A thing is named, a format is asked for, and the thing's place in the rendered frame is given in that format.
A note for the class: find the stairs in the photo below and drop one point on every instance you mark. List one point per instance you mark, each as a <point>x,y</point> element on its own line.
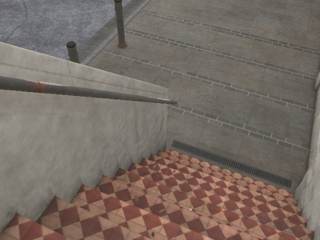
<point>170,196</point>

